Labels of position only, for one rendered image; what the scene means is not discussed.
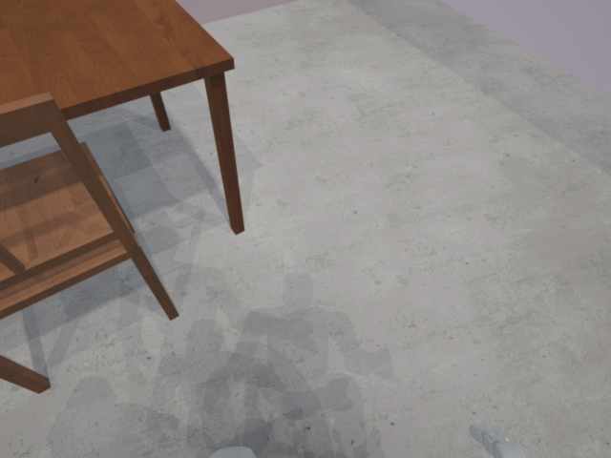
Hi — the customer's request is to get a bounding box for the table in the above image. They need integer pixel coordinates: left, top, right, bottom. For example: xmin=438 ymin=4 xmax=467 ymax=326
xmin=0 ymin=0 xmax=244 ymax=235

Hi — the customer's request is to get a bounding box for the robot right hand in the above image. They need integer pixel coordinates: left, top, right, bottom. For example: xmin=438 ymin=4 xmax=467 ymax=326
xmin=470 ymin=424 xmax=526 ymax=458

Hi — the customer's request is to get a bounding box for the chair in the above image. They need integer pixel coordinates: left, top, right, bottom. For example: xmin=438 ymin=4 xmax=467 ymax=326
xmin=0 ymin=92 xmax=179 ymax=394

